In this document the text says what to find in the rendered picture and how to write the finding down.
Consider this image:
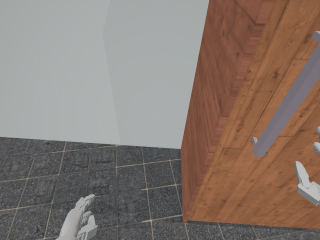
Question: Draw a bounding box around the right robot hand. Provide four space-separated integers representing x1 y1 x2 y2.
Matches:
295 126 320 206

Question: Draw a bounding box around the wardrobe door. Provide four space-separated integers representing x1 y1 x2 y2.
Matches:
187 0 320 230

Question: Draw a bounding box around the left robot hand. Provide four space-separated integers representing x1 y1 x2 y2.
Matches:
59 194 98 240

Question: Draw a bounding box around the handle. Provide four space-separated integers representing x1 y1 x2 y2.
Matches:
251 31 320 157

